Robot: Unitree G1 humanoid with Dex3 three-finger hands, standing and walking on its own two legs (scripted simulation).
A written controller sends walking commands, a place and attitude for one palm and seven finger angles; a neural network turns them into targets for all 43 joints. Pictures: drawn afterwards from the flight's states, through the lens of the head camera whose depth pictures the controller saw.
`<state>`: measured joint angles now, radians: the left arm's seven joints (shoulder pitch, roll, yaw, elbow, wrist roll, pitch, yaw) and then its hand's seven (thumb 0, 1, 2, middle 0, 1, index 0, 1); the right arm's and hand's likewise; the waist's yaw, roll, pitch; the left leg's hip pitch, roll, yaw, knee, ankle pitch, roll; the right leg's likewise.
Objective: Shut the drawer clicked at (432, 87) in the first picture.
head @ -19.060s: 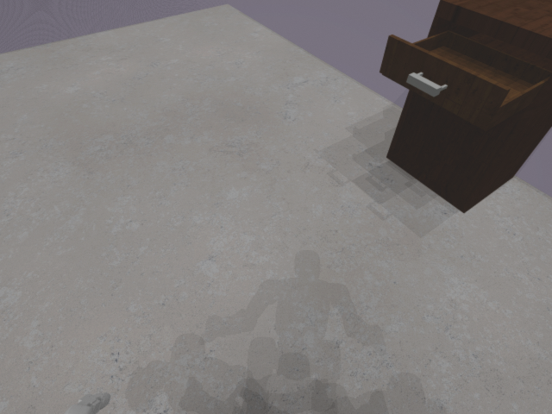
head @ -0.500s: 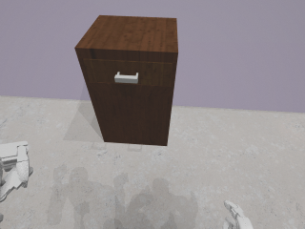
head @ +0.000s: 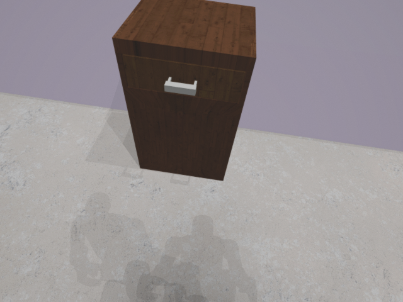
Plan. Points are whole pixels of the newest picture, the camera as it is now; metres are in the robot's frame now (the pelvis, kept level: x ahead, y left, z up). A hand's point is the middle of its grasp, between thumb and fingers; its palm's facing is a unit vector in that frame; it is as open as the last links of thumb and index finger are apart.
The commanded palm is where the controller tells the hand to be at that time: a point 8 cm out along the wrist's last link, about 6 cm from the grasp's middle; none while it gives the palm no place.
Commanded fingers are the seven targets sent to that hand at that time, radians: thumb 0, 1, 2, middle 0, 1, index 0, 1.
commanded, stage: let the arm hang, fingers relaxed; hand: left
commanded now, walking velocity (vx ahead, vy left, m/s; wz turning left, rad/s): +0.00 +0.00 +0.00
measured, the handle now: (181, 84) +0.85 +0.13 -0.10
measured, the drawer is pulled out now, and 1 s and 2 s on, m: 0.00 0.00 0.00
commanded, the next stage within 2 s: look to check the result in 0.72 s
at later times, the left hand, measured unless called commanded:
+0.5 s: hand out of the picture +0.00 +0.16 -0.17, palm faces +0.02 -0.98 -0.18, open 7.2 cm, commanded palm none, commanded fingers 0.00 0.90 0.90 -0.20 -0.30 -0.20 -0.30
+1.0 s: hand out of the picture +0.00 +0.13 -0.17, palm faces +0.03 -0.98 -0.17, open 7.4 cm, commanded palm none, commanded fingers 0.00 0.90 0.90 -0.20 -0.30 -0.20 -0.30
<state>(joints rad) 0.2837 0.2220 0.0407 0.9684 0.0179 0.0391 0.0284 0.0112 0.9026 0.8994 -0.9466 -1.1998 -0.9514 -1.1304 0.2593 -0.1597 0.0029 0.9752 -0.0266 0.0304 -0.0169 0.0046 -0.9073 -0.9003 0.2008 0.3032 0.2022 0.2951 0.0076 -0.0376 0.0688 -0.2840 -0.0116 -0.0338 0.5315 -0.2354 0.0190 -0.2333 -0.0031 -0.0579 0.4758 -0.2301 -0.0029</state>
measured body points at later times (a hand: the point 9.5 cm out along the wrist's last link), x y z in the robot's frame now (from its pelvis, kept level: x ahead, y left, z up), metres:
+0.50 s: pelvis +0.00 +0.00 +0.00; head +0.01 -0.01 +0.45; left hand +0.00 +0.21 -0.16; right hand -0.03 -0.20 -0.16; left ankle +0.03 +0.11 -0.74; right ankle +0.02 -0.12 -0.74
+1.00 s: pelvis +0.01 -0.02 +0.00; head +0.03 -0.03 +0.45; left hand +0.00 +0.18 -0.16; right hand -0.02 -0.23 -0.16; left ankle +0.03 +0.11 -0.74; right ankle +0.02 -0.12 -0.74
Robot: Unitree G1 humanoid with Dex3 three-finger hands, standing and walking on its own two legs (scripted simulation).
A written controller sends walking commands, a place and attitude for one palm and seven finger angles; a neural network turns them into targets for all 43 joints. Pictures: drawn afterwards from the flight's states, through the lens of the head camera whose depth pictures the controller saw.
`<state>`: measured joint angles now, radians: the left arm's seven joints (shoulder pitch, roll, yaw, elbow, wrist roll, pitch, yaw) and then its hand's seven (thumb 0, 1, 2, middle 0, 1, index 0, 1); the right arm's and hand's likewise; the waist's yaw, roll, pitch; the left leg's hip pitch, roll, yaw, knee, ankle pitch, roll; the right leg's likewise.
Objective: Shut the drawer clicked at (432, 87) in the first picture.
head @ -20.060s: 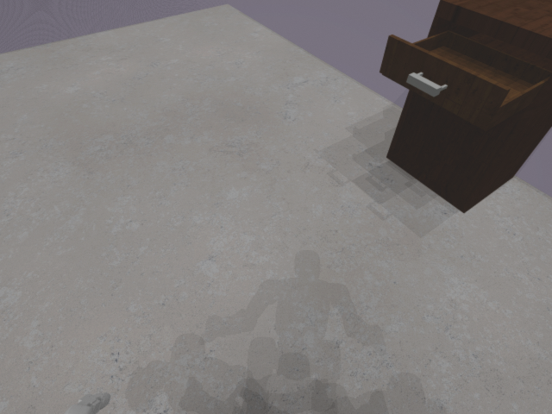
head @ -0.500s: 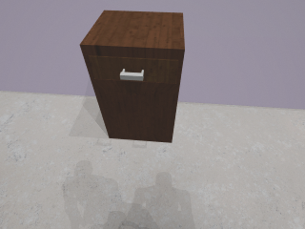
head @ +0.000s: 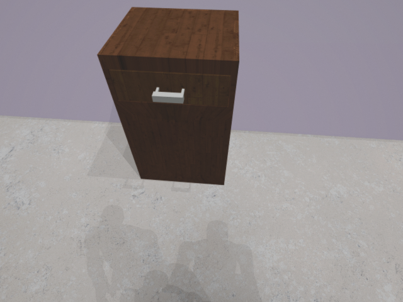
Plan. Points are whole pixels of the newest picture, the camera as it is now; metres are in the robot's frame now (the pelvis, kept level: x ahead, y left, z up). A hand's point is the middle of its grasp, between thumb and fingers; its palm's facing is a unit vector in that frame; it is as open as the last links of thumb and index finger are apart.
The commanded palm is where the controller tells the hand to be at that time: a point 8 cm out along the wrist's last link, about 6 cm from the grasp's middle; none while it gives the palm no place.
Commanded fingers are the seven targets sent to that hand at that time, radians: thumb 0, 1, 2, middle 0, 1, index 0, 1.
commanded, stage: look to check the result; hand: left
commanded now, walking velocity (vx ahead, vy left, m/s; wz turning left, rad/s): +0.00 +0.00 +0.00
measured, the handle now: (169, 93) +0.83 +0.17 -0.10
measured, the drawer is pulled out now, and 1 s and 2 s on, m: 0.00 0.00 0.00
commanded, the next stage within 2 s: stand and wait in 0.26 s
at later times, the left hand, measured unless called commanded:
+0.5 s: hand out of the picture +0.00 +0.15 -0.17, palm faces +0.07 -0.98 -0.18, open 7.3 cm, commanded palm none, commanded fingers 0.00 0.90 0.90 -0.20 -0.30 -0.20 -0.30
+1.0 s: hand out of the picture +0.01 +0.15 -0.17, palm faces +0.07 -0.98 -0.18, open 7.4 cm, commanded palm none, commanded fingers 0.00 0.90 0.90 -0.20 -0.30 -0.20 -0.30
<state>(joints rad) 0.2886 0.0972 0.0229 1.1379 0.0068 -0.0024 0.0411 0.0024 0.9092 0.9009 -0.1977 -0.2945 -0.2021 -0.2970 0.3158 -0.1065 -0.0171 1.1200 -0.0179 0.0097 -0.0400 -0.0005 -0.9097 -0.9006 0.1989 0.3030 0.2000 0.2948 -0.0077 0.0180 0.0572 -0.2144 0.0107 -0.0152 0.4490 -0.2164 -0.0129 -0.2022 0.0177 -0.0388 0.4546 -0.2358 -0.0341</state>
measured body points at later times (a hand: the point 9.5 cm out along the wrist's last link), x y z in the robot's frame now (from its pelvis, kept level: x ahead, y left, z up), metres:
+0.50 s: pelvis +0.01 -0.01 +0.00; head +0.03 -0.01 +0.45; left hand +0.00 +0.20 -0.16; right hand -0.01 -0.21 -0.17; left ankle +0.02 +0.13 -0.74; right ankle +0.01 -0.10 -0.74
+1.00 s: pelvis +0.02 -0.01 +0.00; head +0.04 -0.02 +0.45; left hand +0.00 +0.20 -0.16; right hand +0.00 -0.21 -0.17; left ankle +0.02 +0.13 -0.74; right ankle +0.01 -0.10 -0.74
